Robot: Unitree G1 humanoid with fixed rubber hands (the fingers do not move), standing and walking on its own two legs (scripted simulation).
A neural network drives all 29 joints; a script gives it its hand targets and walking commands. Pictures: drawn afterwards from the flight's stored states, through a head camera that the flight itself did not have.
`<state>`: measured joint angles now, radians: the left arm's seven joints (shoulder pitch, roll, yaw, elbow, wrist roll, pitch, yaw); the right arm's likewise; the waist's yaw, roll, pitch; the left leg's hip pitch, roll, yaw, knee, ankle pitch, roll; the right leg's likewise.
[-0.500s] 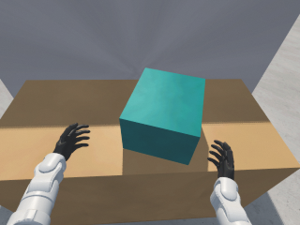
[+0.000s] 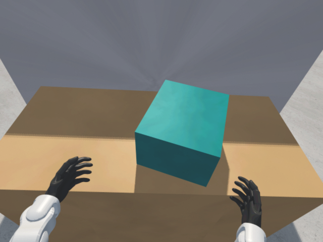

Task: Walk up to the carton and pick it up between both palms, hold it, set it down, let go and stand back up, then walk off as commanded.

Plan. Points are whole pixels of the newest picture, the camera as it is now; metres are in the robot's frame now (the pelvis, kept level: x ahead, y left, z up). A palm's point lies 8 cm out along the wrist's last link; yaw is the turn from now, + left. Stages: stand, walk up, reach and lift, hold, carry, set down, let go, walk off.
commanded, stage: set down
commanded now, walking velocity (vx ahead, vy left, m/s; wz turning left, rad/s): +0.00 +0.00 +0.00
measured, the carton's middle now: (183, 128) +0.50 -0.04 -0.03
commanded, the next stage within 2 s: none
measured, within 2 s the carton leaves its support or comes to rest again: neither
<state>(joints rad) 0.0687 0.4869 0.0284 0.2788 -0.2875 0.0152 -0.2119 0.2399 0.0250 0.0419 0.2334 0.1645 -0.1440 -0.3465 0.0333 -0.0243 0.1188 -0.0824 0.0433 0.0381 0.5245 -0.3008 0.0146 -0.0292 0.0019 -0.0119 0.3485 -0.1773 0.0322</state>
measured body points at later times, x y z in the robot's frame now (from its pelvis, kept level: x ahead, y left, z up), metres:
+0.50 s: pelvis +0.01 -0.02 +0.00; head +0.01 +0.01 +0.45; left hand +0.19 +0.25 +0.00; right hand +0.19 -0.20 +0.00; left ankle +0.00 +0.09 -0.74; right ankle +0.02 -0.15 -0.74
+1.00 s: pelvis +0.03 -0.01 +0.00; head +0.02 +0.02 +0.45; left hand +0.19 +0.25 -0.02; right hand +0.18 -0.20 -0.02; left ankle +0.00 +0.09 -0.74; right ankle +0.02 -0.15 -0.74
